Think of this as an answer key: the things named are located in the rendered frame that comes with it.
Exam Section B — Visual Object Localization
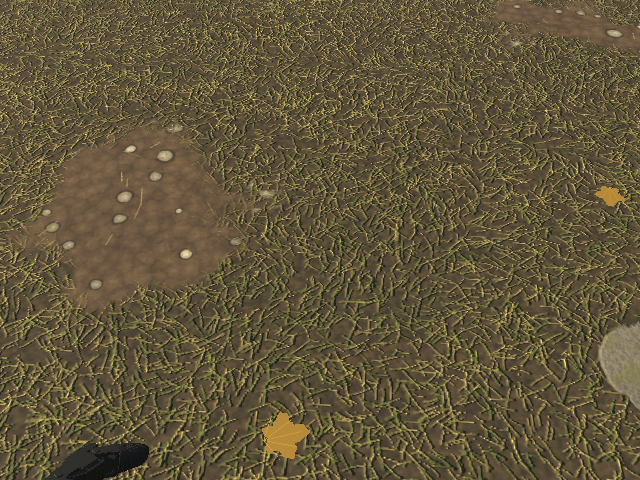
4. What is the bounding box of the left robot hand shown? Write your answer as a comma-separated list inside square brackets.
[41, 443, 149, 480]

